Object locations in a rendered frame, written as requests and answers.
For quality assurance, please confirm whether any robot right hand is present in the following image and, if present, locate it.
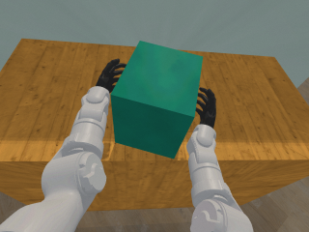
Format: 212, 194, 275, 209
195, 87, 216, 128

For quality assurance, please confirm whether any robot left hand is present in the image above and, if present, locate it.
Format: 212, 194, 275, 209
96, 58, 126, 93

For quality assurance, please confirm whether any carton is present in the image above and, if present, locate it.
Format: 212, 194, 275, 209
110, 41, 203, 159

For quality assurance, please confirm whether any robot left forearm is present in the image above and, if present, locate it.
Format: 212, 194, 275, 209
41, 86, 110, 184

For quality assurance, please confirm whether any left robot upper arm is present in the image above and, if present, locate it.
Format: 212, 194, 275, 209
0, 151, 106, 232

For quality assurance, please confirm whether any pedestal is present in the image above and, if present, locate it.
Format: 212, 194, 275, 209
0, 38, 309, 212

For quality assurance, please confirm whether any robot right forearm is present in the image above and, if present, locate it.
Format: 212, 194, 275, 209
186, 124, 242, 212

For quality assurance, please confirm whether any right robot upper arm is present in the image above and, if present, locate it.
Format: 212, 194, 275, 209
190, 198, 254, 232

